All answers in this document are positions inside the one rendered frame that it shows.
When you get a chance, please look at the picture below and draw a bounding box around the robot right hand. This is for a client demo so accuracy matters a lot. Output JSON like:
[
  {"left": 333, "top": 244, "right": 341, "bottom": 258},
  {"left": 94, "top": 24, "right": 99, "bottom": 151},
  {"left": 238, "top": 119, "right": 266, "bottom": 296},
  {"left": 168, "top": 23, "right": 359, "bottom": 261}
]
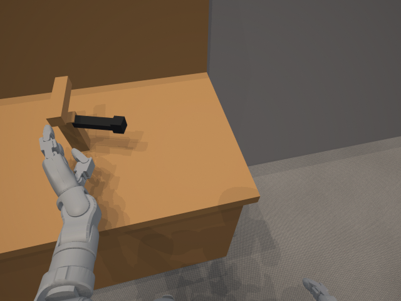
[{"left": 303, "top": 278, "right": 337, "bottom": 301}]

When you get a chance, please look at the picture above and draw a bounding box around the robot left forearm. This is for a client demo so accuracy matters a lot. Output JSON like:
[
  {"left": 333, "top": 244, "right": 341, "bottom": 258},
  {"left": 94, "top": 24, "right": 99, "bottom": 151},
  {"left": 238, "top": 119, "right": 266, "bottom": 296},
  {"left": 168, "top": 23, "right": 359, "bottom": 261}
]
[{"left": 34, "top": 186, "right": 102, "bottom": 301}]

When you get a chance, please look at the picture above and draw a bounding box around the robot left hand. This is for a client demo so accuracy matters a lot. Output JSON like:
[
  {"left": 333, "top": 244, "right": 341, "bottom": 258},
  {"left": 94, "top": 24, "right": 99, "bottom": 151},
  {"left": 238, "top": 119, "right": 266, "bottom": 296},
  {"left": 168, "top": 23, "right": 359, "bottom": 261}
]
[{"left": 39, "top": 125, "right": 95, "bottom": 197}]

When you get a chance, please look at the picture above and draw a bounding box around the tap lever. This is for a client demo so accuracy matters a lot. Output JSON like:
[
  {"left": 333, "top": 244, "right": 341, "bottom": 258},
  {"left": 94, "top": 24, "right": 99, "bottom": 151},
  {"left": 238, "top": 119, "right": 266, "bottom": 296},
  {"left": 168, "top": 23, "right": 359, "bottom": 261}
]
[{"left": 72, "top": 115, "right": 127, "bottom": 134}]

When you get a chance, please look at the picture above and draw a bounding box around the counter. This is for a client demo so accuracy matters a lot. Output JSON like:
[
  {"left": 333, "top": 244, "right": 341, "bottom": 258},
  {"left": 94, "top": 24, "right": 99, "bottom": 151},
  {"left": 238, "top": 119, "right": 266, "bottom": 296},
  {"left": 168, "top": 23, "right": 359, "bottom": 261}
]
[{"left": 0, "top": 0, "right": 260, "bottom": 301}]

